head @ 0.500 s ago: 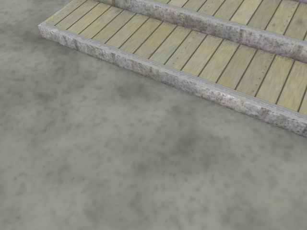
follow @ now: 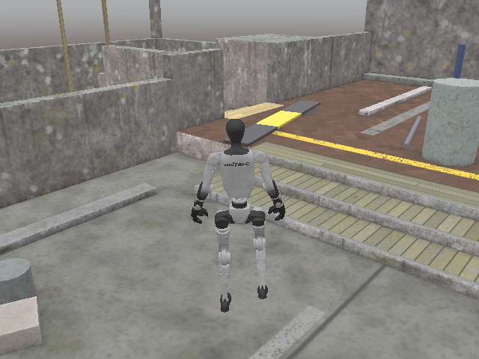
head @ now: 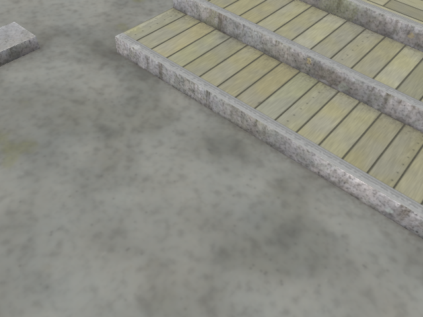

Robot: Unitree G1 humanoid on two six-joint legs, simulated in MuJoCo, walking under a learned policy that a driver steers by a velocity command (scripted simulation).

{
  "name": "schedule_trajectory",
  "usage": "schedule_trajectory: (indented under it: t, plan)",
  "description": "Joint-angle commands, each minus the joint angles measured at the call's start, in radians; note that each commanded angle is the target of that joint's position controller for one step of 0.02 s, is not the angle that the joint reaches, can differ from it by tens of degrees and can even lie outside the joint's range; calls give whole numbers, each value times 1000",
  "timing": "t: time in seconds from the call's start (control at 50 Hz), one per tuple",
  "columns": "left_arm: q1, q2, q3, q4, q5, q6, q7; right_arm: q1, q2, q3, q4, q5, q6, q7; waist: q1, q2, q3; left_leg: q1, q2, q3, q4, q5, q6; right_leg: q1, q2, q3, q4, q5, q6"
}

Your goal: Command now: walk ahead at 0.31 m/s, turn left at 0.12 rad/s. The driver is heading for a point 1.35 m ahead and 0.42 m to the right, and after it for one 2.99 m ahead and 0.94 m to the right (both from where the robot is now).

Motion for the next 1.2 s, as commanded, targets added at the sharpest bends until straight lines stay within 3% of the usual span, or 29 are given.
schedule_trajectory:
  t: [0.02,0.12,0.22,0.28,0.3,0.32,0.34,0.36,0.38,0.4,0.42,0.44,0.52,0.62,0.7,0.76,0.8,0.82,0.84,0.86,0.88,0.9,0.92,0.94,0.96,1.0,1.04,1.12,1.2]
  plan:
    - [-95,62,12,-74,3,-39,-6,-8,-164,-50,-52,3,-38,-8,-19,149,41,120,234,-247,-237,-139,151,-204,-29,38,-100,128,5]
    - [-157,37,-8,-96,-1,-48,-19,27,-203,-65,-20,15,-43,-1,-48,151,63,66,245,-187,-236,-83,163,-108,-9,22,-317,182,23]
    - [-190,52,-19,-124,-9,-64,-38,65,-213,-71,16,28,-35,6,-55,144,89,71,280,-184,-192,-62,164,-42,1,13,-416,122,-20]
    - [-67,83,-5,-91,-9,-73,-36,44,-208,-67,22,29,-24,4,22,142,41,46,254,-152,-69,92,123,169,44,-33,-488,115,-63]
    - [61,122,15,-54,-8,-75,-27,49,-173,-53,23,21,-23,2,76,112,-36,-7,197,-96,102,219,91,355,47,-23,-496,109,-89]
    - [226,201,34,-31,2,-77,-16,46,-112,-27,-6,0,-24,-1,135,-46,-175,-160,111,-9,455,98,33,591,-149,217,-531,67,-161]
    - [274,279,47,-18,13,-77,-26,110,-55,-14,-45,13,-46,-5,89,-327,-242,-502,-50,-23,766,-340,-27,805,-314,694,-696,-188,-302]
    - [233,181,22,-29,1,-82,-29,67,-158,-37,-29,34,-61,-4,106,-180,-173,-616,0,-118,892,-334,-24,764,-310,718,-752,-316,-289]
    - [175,135,6,-41,3,-80,-26,6,-188,-45,-40,48,-68,3,91,-124,-78,-663,51,-101,904,-240,-4,678,-289,587,-749,-281,-254]
    - [121,109,-3,-55,10,-77,-25,-17,-173,-41,-37,40,-68,2,66,-53,-38,-636,96,-76,872,-150,0,590,-246,486,-755,-184,-233]
    - [85,84,-11,-62,16,-74,-25,-39,-162,-42,-38,25,-66,3,50,-36,2,-615,122,-69,820,-85,-4,517,-209,413,-777,-94,-228]
    - [66,73,-16,-67,25,-75,-22,-29,-149,-42,-35,22,-60,7,28,-61,8,-564,143,-68,794,-38,-9,463,-181,355,-800,-23,-221]
    - [84,87,-12,-49,13,-86,-13,-47,-114,-37,-41,11,-39,6,10,-33,31,-572,150,-36,695,66,-51,418,-150,213,-848,254,-240]
    - [141,102,-13,-22,4,-70,6,-209,-65,-16,-85,15,-56,19,60,-25,62,-540,119,14,374,292,-64,431,-97,80,-857,393,-199]
    - [223,118,-11,12,-3,-51,11,-339,-53,-8,-124,25,-71,47,106,-15,102,-535,84,37,215,334,-44,521,-138,83,-840,377,-201]
    - [235,130,-5,27,-6,-33,16,-364,-72,-14,-144,25,-78,66,84,-30,99,-529,62,34,158,248,-4,625,-181,89,-774,496,-188]
    - [216,156,4,24,-4,-26,22,-282,-113,-32,-127,20,-76,65,24,-67,28,-392,13,63,156,163,32,666,-181,81,-659,792,-169]
    - [190,156,3,18,1,-18,25,-154,-149,-51,-92,13,-75,57,-52,-70,-52,-223,-22,88,128,185,61,653,-145,53,-497,954,-145]
    - [176,138,-6,3,8,-18,29,-7,-191,-65,-56,1,-74,45,-122,-52,-164,50,36,42,136,344,100,521,-99,32,-283,891,-104]
    - [254,38,-37,-36,30,-33,26,107,-287,-81,-39,-38,-74,33,-100,150,-349,484,311,-307,206,598,230,156,36,2,110,418,-40]
    - [340,11,-52,8,22,-48,13,113,-231,-66,-32,-25,-70,37,-75,295,-506,631,465,-638,114,736,358,-28,167,131,368,-357,-3]
    - [267,125,-21,1,-4,-55,7,54,-180,-50,-45,-9,-60,37,-94,179,-407,505,416,-501,98,735,308,-70,105,202,417,-336,-6]
    - [170,119,-22,-32,-18,-55,7,-18,-147,-38,-45,-1,-56,34,-68,131,-247,359,367,-333,88,786,267,-106,51,150,374,-297,-2]
    - [124,94,-27,-41,-8,-51,11,-71,-127,-31,-33,4,-57,37,-32,54,-139,202,313,-250,43,786,237,-103,13,108,291,-247,7]
    - [127,90,-20,-36,-2,-35,17,-112,-101,-23,-33,2,-62,38,3,53,-98,99,283,-189,-1,740,216,-55,-18,103,221,-209,13]
    - [198,42,-26,-8,-4,3,26,-159,-98,-24,-15,-18,-73,42,51,90,-86,-72,261,-100,-70,735,213,97,-21,93,145,-140,38]
    - [202,26,-26,-17,2,24,38,-203,-114,-28,6,-28,-82,39,73,128,-69,-136,249,-19,-102,743,216,132,-19,88,32,-78,58]
    - [88,43,-20,-76,6,34,33,-206,-164,-44,34,-17,-52,5,34,135,-70,-87,252,57,-126,570,198,103,-34,59,-119,96,55]
    - [-6,57,-8,-133,5,48,18,-191,-183,-51,57,-8,-11,-11,-5,116,-36,-12,293,52,-120,365,197,57,-37,37,-201,69,41]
